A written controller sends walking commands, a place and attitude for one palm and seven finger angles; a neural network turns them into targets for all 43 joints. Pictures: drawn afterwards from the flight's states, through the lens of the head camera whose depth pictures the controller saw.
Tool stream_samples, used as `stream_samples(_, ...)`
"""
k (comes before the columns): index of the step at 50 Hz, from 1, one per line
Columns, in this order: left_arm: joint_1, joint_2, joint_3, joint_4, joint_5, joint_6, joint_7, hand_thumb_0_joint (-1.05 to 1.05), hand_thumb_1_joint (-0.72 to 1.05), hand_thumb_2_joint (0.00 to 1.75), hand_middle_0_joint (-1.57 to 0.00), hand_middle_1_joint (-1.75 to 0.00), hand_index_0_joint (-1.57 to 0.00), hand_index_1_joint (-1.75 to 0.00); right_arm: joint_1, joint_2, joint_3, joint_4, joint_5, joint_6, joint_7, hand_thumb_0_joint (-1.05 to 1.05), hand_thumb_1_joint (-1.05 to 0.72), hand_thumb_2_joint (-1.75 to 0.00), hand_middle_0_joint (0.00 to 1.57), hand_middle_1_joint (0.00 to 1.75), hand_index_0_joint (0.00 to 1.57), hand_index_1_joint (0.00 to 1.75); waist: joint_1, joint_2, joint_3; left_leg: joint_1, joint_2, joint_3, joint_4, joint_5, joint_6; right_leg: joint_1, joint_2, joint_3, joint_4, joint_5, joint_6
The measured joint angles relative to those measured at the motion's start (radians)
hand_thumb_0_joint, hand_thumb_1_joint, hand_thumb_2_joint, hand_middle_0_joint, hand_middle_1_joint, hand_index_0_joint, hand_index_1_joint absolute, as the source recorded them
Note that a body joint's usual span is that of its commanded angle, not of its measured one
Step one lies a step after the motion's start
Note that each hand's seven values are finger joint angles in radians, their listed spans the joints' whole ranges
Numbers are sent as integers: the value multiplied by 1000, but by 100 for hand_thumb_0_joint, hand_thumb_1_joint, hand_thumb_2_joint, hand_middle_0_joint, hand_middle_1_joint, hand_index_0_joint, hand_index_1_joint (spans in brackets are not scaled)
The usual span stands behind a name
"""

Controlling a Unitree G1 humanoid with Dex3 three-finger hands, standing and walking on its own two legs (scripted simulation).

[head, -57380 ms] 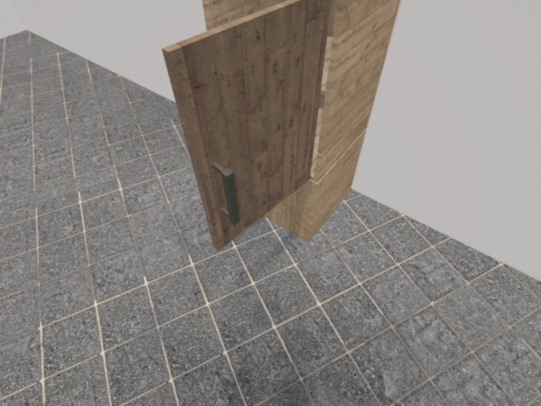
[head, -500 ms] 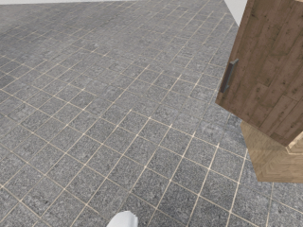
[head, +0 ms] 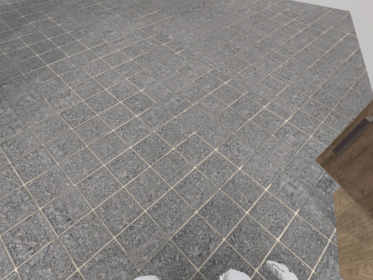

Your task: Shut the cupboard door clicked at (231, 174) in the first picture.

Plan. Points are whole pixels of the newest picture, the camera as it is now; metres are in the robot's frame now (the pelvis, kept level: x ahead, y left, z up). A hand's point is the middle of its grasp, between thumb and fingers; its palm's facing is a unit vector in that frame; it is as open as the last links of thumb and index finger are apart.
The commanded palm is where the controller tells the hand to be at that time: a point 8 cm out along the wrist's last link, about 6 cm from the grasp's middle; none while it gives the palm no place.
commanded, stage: turn to face it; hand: left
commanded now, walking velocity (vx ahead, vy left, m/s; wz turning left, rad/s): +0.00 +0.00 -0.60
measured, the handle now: (354, 134) +0.62 -0.52 -0.10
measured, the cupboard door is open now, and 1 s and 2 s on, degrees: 45 45 45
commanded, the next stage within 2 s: take the last steps up to it in 1.60 s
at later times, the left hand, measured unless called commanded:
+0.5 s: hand (127, 272) +0.15 +0.15 -0.16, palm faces -0.22 -0.95 -0.23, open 7.3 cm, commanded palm none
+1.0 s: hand (156, 216) +0.28 +0.11 -0.15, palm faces -0.57 -0.78 -0.26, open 7.3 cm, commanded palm none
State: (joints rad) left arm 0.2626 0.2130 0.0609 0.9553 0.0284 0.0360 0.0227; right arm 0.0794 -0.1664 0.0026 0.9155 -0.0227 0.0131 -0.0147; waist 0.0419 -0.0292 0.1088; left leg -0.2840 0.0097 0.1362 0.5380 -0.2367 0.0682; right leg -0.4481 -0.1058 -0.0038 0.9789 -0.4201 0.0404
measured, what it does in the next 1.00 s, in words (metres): steps on the spot, turning right: right foot, then left foot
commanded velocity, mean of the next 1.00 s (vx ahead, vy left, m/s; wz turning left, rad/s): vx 0.00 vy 0.00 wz -0.60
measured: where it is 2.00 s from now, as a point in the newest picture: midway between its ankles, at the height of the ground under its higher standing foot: outside the picture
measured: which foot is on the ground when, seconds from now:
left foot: down 0.00-0.20, up 0.22-0.58, down 0.60-1.00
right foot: up 0.00-0.18, down 0.20-0.60, up 0.62-1.00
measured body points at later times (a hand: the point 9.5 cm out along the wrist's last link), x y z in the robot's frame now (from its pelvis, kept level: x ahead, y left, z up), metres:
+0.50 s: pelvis +0.05 -0.02 +0.01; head +0.10 -0.03 +0.45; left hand +0.16 +0.20 -0.15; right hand +0.05 -0.30 -0.14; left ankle +0.07 +0.11 -0.69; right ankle +0.02 -0.13 -0.73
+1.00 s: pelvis +0.06 +0.00 +0.00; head +0.09 -0.03 +0.45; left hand +0.31 +0.15 -0.13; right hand -0.06 -0.22 -0.15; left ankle +0.11 +0.11 -0.73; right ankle -0.03 -0.09 -0.71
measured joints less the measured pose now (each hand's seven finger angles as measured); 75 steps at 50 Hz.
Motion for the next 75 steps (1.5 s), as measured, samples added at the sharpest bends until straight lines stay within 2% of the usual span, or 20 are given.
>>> stream_samples(9,-1,-38,11,-15,7,14,-29,0,91,90,-20,-30,-20,-30,48,-6,-37,32,-1,27,-1,-1,-92,-90,20,30,21,30,-15,46,-41,35,80,96,49,-79,-46,104,64,-64,-264,113,-9)
stream_samples(11,7,-40,13,-22,11,0,-31,0,91,90,-20,-30,-20,-30,59,-22,-50,34,4,31,0,-1,-92,-90,20,30,20,30,-12,48,-45,4,96,109,128,-131,-65,135,81,-51,-337,98,-49)
stream_samples(14,-6,-58,5,-20,10,-10,-24,0,91,90,-20,-30,-20,-30,63,-58,-69,37,8,52,-7,0,-92,-90,20,30,20,30,-21,77,-25,-101,60,-21,382,-271,-89,122,110,-39,-338,88,-74)
stream_samples(18,-12,-57,10,-26,2,-11,-9,0,91,90,-20,-30,-20,-30,71,-73,-72,39,9,55,-10,0,-92,-90,20,30,20,30,-26,55,-8,-184,23,-95,563,-215,-117,146,125,1,-429,148,-77)
stream_samples(26,-28,-21,20,-28,4,-4,-11,0,91,90,-20,-30,-20,-30,71,-61,-61,16,16,47,-13,1,-91,-90,19,30,20,30,-25,14,-16,-135,24,-138,322,-195,-140,168,145,85,-482,176,-55)
stream_samples(29,-38,-1,27,-29,2,8,-14,0,91,90,-20,-30,-20,-30,65,-49,-51,-2,20,31,-13,1,-91,-90,19,30,20,30,-25,1,-24,-64,16,-138,125,-115,-135,149,153,123,-440,156,-32)
stream_samples(31,-48,14,33,-29,-7,21,-17,0,91,90,-20,-30,-20,-30,71,-41,-43,-13,15,10,-13,1,-91,-90,20,30,20,30,-30,-4,-35,-33,21,-128,39,-60,-103,110,162,137,-354,76,-22)
stream_samples(34,-71,41,40,-33,-3,35,-27,0,91,90,-20,-30,-20,-30,84,-19,-23,-25,-1,3,-12,0,-91,-90,20,30,20,30,-28,-11,-28,-7,40,-83,43,-64,-60,21,161,86,-74,-79,-10)
stream_samples(36,-86,55,46,-42,-1,38,-38,0,91,90,-20,-30,-20,-30,103,-10,-14,-30,-7,2,-14,0,-91,-90,20,30,20,30,-33,-2,-27,19,58,-67,6,-49,-54,-21,151,44,67,-76,3)
stream_samples(39,-106,68,51,-65,-2,38,-49,0,91,90,-20,-30,-20,-30,124,-7,-8,-26,-9,5,-15,0,-91,-90,20,30,20,30,-33,11,-25,49,79,-37,-45,-25,-55,-44,121,8,134,-32,18)
stream_samples(43,-122,72,51,-81,-2,42,-56,0,91,90,-20,-30,-20,-30,142,-13,-15,-14,-8,5,-12,0,-91,-90,20,30,20,30,-38,21,-23,67,99,18,-67,-21,-60,-24,85,-10,66,3,26)
stream_samples(48,-140,52,36,-85,-2,42,-60,0,92,90,-19,-30,-19,-30,161,-40,-33,0,-9,8,-3,0,-91,-90,20,30,20,30,-61,46,-16,62,130,80,-22,-53,-77,66,73,-44,-151,-1,8)
stream_samples(51,-136,39,22,-96,-3,26,-62,0,91,90,-20,-30,-20,-30,177,-64,-46,7,-3,15,3,0,-91,-90,20,30,20,30,-66,59,-23,39,155,116,62,-101,-101,161,80,-65,-361,127,-19)
stream_samples(52,-132,36,17,-98,0,13,-59,0,91,90,-20,-30,-20,-30,182,-73,-50,9,2,22,5,0,-91,-90,20,30,20,30,-64,61,-31,13,159,111,124,-136,-111,178,84,-58,-400,100,-33)
stream_samples(55,-126,-1,-3,-89,-2,-4,-43,0,91,90,-20,-30,-20,-30,156,-110,-63,18,7,56,-3,1,-91,-90,20,30,20,30,-71,103,-17,-104,118,-28,412,-275,-128,158,111,-40,-366,77,-64)
stream_samples(59,-100,-21,-9,-80,-5,-1,-24,0,91,90,-20,-30,-20,-30,130,-111,-62,11,7,58,-3,1,-91,-90,20,30,20,30,-69,85,-16,-203,76,-89,573,-197,-150,181,118,1,-436,132,-70)
stream_samples(66,-62,-25,-7,-59,0,0,-25,0,91,90,-20,-30,-20,-30,103,-81,-56,-11,9,51,1,1,-91,-90,20,30,20,30,-51,48,-33,-195,56,-127,425,-153,-159,199,135,52,-482,156,-65)
stream_samples(71,-45,-11,6,-43,2,10,-25,0,91,90,-20,-30,-20,-30,91,-54,-45,-23,15,30,-2,0,-91,-90,20,30,20,30,-35,18,-49,-77,25,-119,149,-99,-141,171,145,95,-438,133,-40)
stream_samples(72,-39,-10,8,-42,-2,14,-24,0,91,90,-20,-30,-20,-30,97,-55,-40,-29,15,20,-2,0,-91,-90,20,30,20,30,-35,24,-58,-36,29,-121,58,-64,-126,157,156,99,-415,121,-32)
stream_samples(75,-49,16,19,-28,-8,29,-23,0,91,90,-20,-30,-20,-30,101,-27,-22,-26,2,5,-8,0,-91,-90,20,30,20,30,-32,-10,-52,-28,25,-88,57,-78,-61,79,154,94,-205,-41,-29)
